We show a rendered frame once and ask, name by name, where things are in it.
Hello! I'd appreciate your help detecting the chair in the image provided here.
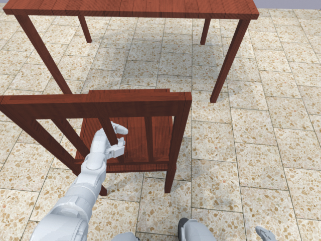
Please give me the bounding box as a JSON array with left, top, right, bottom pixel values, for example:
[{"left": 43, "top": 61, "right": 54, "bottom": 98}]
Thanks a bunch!
[{"left": 0, "top": 88, "right": 192, "bottom": 196}]

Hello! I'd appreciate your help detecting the robot left forearm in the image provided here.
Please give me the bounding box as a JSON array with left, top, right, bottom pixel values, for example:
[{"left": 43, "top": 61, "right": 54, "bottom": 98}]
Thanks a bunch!
[{"left": 29, "top": 152, "right": 107, "bottom": 241}]

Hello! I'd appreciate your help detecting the table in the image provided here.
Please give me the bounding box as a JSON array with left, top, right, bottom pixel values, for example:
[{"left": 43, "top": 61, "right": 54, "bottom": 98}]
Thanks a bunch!
[{"left": 3, "top": 0, "right": 260, "bottom": 103}]

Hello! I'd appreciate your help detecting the robot right shin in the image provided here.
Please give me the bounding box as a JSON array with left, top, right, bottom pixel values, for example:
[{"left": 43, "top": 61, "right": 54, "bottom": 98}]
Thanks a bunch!
[{"left": 184, "top": 219, "right": 198, "bottom": 225}]

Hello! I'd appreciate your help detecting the robot right hand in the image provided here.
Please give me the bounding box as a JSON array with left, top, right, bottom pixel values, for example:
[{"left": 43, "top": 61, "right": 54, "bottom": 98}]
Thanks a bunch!
[{"left": 255, "top": 226, "right": 278, "bottom": 241}]

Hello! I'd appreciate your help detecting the left robot upper arm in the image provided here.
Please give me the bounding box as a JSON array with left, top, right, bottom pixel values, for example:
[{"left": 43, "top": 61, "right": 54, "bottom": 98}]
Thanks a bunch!
[{"left": 32, "top": 214, "right": 89, "bottom": 241}]

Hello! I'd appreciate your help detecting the right robot thigh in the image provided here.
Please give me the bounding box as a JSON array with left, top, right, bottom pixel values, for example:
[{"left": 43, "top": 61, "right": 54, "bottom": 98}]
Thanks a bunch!
[{"left": 181, "top": 222, "right": 216, "bottom": 241}]

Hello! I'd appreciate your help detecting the robot left hand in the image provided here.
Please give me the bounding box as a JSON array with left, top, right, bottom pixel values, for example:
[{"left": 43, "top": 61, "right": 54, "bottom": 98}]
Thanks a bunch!
[{"left": 90, "top": 122, "right": 128, "bottom": 159}]

